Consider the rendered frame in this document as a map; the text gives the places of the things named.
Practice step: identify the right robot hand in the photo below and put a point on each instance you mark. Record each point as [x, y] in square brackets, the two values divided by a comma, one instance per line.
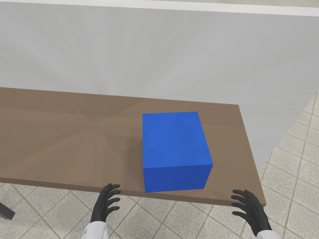
[255, 215]

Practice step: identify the robot left forearm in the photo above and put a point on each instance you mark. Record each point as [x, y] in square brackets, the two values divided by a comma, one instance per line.
[96, 230]

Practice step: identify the table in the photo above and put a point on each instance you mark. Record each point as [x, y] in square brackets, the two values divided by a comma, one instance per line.
[84, 142]

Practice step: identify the carton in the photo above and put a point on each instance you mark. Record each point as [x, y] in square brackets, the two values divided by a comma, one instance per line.
[175, 152]

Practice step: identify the left robot hand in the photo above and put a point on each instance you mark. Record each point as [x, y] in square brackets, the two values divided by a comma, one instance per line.
[101, 210]

